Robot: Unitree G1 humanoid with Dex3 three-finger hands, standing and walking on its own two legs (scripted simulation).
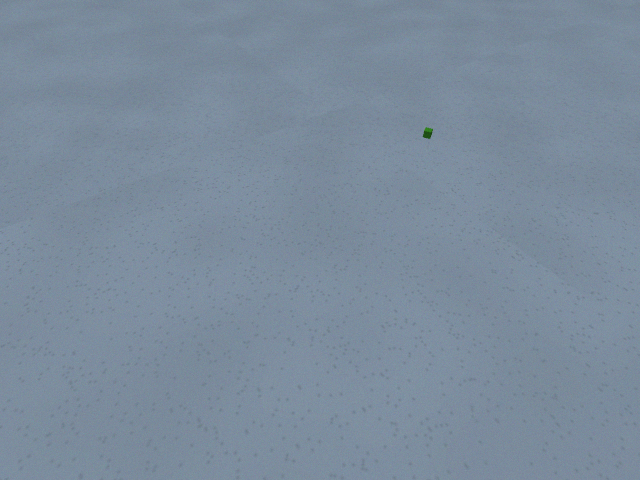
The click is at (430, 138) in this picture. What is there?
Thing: cube
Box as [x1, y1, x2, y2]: [423, 127, 432, 138]
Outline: 426,127 423,136 429,138 432,129
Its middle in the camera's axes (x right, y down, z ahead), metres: +0.63 -0.59 +2.25
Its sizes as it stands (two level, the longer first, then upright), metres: 0.042 0.042 0.042
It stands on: the floor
